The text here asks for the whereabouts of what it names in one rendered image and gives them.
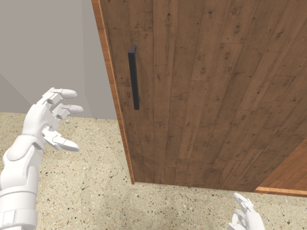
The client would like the handle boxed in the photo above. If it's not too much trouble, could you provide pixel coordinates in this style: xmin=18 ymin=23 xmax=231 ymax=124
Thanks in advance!
xmin=128 ymin=45 xmax=141 ymax=110

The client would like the robot left forearm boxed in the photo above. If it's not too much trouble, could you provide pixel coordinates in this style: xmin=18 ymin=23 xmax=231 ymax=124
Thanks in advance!
xmin=0 ymin=135 xmax=46 ymax=230

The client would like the wardrobe door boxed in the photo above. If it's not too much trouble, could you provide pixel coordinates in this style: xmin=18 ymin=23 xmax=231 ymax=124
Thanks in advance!
xmin=258 ymin=137 xmax=307 ymax=191
xmin=100 ymin=0 xmax=307 ymax=192

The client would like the right robot hand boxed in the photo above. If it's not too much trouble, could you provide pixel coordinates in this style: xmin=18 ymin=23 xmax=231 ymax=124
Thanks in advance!
xmin=229 ymin=193 xmax=265 ymax=230

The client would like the left robot hand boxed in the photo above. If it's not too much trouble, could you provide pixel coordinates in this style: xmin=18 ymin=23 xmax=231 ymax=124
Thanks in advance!
xmin=22 ymin=88 xmax=83 ymax=151

